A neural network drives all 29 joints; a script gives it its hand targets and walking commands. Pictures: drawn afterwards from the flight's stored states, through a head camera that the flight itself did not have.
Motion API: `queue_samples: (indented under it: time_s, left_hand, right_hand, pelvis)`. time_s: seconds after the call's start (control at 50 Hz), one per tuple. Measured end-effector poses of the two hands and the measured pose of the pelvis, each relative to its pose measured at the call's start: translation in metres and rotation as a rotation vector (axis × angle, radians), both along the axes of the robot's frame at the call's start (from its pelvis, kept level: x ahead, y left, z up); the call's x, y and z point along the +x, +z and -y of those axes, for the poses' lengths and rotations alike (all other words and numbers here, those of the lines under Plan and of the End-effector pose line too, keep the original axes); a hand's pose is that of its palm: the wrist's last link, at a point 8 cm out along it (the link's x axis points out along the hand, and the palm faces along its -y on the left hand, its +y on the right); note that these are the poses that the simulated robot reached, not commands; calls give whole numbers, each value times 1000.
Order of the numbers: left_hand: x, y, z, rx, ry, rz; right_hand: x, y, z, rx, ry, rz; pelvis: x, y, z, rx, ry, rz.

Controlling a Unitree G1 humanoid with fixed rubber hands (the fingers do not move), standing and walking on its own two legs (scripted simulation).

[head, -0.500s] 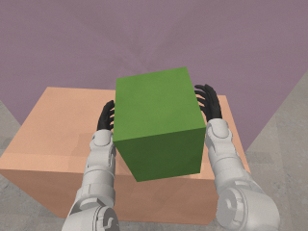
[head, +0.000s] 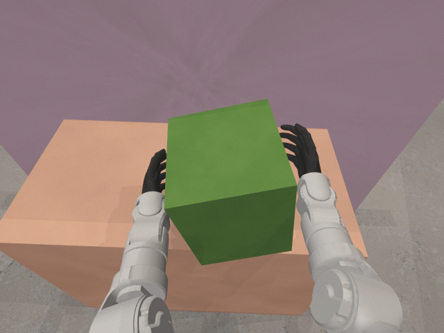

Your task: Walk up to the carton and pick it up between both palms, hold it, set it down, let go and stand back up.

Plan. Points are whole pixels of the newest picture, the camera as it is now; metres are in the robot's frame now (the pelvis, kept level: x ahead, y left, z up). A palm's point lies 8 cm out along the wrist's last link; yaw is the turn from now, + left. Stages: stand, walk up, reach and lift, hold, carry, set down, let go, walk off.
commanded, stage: set down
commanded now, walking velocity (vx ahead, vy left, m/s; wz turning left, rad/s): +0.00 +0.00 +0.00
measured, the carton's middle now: (232, 187) +0.42 +0.00 +0.01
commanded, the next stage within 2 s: none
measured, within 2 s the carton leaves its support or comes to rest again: rests again in 1.74 s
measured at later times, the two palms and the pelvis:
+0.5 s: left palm (154, 193) +0.38 +0.15 +0.04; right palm (306, 170) +0.41 -0.14 +0.08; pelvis +0.00 +0.00 +0.00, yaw +0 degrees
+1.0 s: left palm (155, 194) +0.38 +0.15 +0.04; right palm (307, 171) +0.40 -0.14 +0.08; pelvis +0.00 +0.00 +0.00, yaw +0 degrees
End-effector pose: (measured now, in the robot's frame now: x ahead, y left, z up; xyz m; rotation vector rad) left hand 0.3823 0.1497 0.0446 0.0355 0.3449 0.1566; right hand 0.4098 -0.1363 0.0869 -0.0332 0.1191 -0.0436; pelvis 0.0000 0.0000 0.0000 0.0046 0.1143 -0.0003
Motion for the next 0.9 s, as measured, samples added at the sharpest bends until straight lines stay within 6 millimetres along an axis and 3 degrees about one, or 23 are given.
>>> queue_samples:
  time_s: [0.9]
  left_hand:
    - [-3, -7, 1, 2, 0, 26]
  right_hand:
    - [-6, -6, 2, -18, 0, 4]
  pelvis:
    - [-2, 0, -2, -1, -4, 9]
